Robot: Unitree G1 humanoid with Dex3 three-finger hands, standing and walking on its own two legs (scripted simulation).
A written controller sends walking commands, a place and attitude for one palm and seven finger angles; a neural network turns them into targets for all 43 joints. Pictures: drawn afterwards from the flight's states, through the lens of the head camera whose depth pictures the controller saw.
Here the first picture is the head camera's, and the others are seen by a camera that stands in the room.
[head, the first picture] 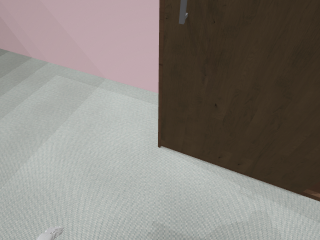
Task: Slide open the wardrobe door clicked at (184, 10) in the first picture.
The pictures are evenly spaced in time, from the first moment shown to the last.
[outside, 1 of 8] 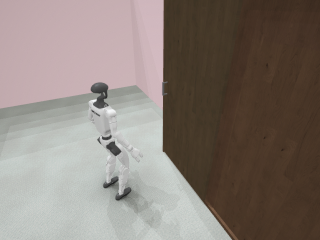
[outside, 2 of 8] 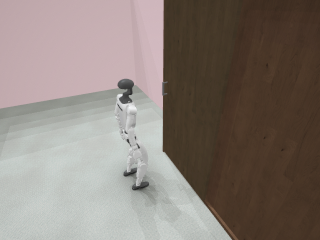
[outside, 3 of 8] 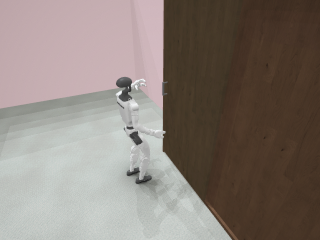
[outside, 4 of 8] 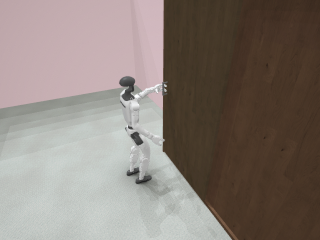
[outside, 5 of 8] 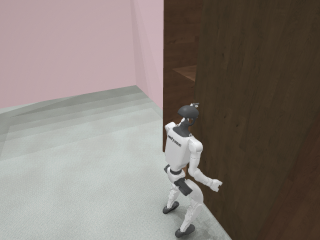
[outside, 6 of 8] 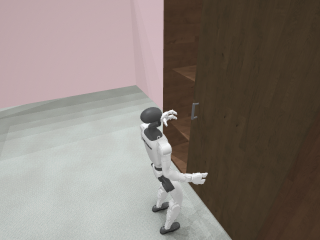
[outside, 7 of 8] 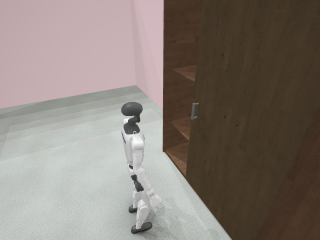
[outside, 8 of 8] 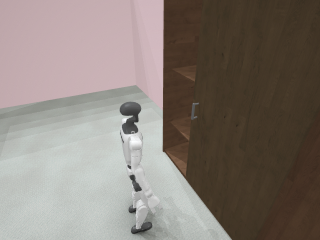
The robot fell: no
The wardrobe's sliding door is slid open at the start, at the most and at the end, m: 0.00 0.60 0.59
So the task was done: yes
